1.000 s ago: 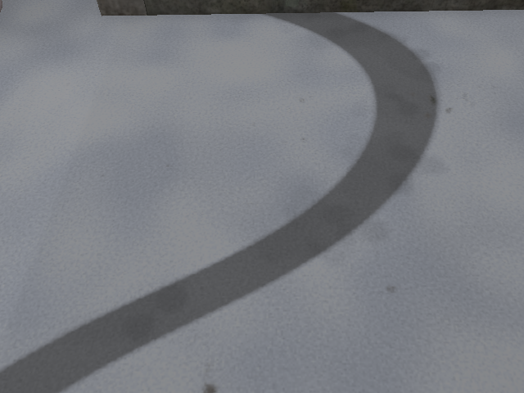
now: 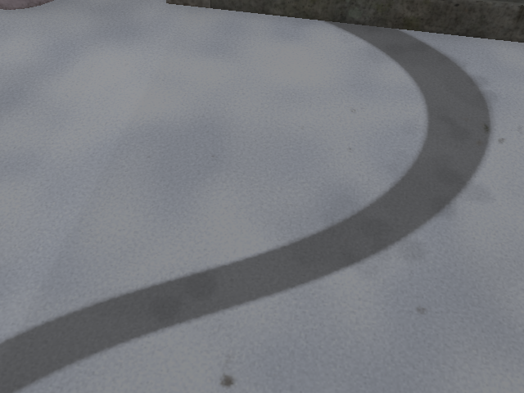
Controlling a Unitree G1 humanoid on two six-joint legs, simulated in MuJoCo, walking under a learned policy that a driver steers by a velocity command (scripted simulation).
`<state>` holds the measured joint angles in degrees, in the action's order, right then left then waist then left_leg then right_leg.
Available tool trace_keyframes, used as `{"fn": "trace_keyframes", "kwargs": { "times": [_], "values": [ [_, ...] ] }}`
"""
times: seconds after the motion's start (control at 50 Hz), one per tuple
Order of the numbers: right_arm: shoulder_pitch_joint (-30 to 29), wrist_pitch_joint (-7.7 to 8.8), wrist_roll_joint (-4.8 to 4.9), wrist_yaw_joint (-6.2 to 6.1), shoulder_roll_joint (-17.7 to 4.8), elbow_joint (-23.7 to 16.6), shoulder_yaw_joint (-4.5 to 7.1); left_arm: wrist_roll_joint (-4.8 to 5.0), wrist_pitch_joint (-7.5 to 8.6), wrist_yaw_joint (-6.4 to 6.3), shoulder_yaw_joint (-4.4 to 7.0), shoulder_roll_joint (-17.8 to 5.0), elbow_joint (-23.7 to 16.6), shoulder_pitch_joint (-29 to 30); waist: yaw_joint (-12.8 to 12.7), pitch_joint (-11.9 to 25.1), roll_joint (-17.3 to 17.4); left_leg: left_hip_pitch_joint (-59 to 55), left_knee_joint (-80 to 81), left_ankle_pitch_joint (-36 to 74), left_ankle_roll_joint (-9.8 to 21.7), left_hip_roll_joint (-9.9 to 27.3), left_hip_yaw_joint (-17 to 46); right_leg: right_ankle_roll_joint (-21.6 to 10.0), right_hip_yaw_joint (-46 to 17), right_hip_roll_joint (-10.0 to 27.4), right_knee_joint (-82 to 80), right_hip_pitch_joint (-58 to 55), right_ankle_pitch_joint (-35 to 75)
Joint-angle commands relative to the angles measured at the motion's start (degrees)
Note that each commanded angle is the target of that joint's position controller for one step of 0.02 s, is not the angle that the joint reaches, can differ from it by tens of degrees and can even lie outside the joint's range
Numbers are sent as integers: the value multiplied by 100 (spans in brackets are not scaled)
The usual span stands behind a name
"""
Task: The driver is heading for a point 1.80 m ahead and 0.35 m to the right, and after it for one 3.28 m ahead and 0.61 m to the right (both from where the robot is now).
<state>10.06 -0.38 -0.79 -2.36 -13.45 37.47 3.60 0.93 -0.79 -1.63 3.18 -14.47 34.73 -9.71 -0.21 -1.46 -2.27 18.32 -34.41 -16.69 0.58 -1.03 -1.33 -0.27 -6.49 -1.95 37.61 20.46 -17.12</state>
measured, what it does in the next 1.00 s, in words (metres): steps on the spot, turning right: right foot, then left foot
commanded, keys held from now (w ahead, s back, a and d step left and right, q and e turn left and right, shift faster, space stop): e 0.62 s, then no key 0.14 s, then w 0.22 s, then w+q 0.02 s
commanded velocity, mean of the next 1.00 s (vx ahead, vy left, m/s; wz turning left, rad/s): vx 0.05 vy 0.00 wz -0.44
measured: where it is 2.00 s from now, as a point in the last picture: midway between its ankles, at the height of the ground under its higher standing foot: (379, 379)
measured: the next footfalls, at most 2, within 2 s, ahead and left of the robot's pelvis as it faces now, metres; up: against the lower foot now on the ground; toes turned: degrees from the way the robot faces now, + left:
right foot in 0.28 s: +0.01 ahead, -0.15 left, +0.00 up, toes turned -12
left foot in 0.78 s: +0.07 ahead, +0.06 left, +0.00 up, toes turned -29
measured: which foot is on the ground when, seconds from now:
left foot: down 0.00-0.28, up 0.30-0.76, down 0.78-1.00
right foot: up 0.00-0.26, down 0.28-0.80, up 0.82-1.00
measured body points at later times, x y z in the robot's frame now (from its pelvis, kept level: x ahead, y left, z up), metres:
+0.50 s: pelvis -0.03 -0.05 +0.01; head -0.01 -0.10 +0.46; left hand +0.19 +0.16 -0.06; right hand +0.06 -0.36 -0.10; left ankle +0.01 +0.10 -0.62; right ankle -0.03 -0.14 -0.73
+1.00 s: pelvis +0.01 -0.03 +0.02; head +0.02 -0.03 +0.47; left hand +0.25 +0.13 -0.09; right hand -0.01 -0.28 -0.09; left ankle +0.03 +0.08 -0.73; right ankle -0.06 -0.16 -0.60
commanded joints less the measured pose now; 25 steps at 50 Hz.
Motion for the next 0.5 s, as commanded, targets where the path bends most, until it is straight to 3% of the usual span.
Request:
{"fn": "trace_keyframes", "kwargs": {
  "times": [0.02, 0.04, 0.06, 0.08, 0.1, 0.14, 0.16, 0.2, 0.24, 0.26, 0.28, 0.3, 0.32, 0.34, 0.38, 0.42, 0.5],
  "values": [
    [297, 28, -25, -94, -838, -323, 246, -51, 106, 22, 151, -471, -654, 350, 251, 669, 1811, -1279, 1492, 1576, 1491, 2302, 2389, 81, 485, -73, 1668, 1514, -1452],
    [344, 90, -101, -145, -829, -443, 223, 8, 91, 77, 239, -620, -641, 415, 350, 699, 1360, -1256, 1542, 2113, 1853, 2698, 2686, 200, 281, 143, 2940, 1769, -1985],
    [130, 145, -106, -177, -805, -530, 204, 62, 43, 101, 276, -653, -556, 262, 217, 709, 814, -1151, 1436, 2099, 1771, 2624, 2387, 269, 139, 278, 3712, 1799, -1890],
    [-198, 183, -21, -195, -838, -580, 198, 86, -32, 102, 244, -568, -464, 43, 37, 604, 635, -934, 1435, 1828, 1517, 2374, 1904, 300, 71, 428, 3869, 1710, -1595],
    [-406, 195, 33, -174, -851, -569, 181, 50, -98, 110, 188, -471, -452, 23, -17, 475, 656, -802, 1462, 1689, 1304, 2072, 1408, 303, 224, 516, 3590, 1659, -1254],
    [-585, 149, 40, -130, -857, -512, 168, -13, -143, 130, 91, -299, -513, 155, 32, 385, 846, -457, 1332, 1772, 1033, 1518, 453, 301, 704, 537, 2548, 1054, -809],
    [-536, 107, 56, -122, -904, -457, 184, -10, -146, 177, 38, -227, -578, 296, 115, 419, 970, -445, 1268, 1870, 1039, 1452, 227, 268, 832, 543, 1890, 756, -793],
    [-257, 40, 79, -89, -1078, -328, 248, 31, -143, 258, 38, -321, -643, 242, 221, 641, 1158, -693, 1116, 2178, 1135, 1679, 255, 222, 1013, 484, 1075, 363, -783],
    [-219, -15, 189, -68, -1112, -245, 263, 45, -142, 289, 106, -438, -500, -285, 8, 757, 1107, -641, 734, 1993, 976, 1761, 174, 32, 1251, 291, -119, -271, 22],
    [6, -29, 221, -68, -943, -132, 226, -13, -130, 248, 191, -621, -386, -577, -34, 752, 829, -388, 297, 1370, 683, 1552, -65, -120, 1229, 62, -702, -736, 360],
    [212, -35, 115, -66, -648, -84, 174, -61, -106, 189, 341, -1070, -414, -770, 2, 600, -265, 635, -916, 48, 154, 1114, -594, -437, 95, 652, -1174, -1456, 1747],
    [-205, -8, -92, -91, -448, -472, 69, -158, -65, 113, 458, -1776, -678, -743, -52, 371, -1914, 2448, -2476, -2116, -421, 156, -643, -1534, -2415, 2289, -1665, -1657, 2964],
    [-802, 34, -27, -132, -704, -577, 148, -302, 69, 147, 375, -1522, -721, -915, -490, 755, -1187, 2452, -3519, -2257, -464, 115, 376, -2025, -2805, 2455, -1923, -1341, 2391],
    [-829, 48, 107, -112, -704, -550, 157, -316, 151, 143, 310, -1347, -737, -602, -310, 630, -847, 2540, -3847, -1777, -413, 229, 543, -1799, -2385, 2193, -1902, -1189, 1597],
    [-631, 11, 18, -132, -730, -372, 198, -109, 149, 89, 219, -1053, -838, 10, -32, 439, -313, 2552, -3780, -844, -440, 362, 617, -1244, -1765, 1658, -1755, -933, 930],
    [-472, 4, -4, -109, -692, -361, 212, -113, 133, 52, 127, -889, -889, 180, 130, 560, -451, 2089, -3899, -287, -497, 207, 516, -1145, -1408, 1315, -1748, -538, 1172],
    [-519, 35, 31, -145, -539, -404, 128, -119, 122, -38, 114, -815, -850, -102, 8, 763, -441, 2142, -3348, -80, -567, 79, 535, -1243, -1452, 1206, -1620, -959, 1568]
  ]
}}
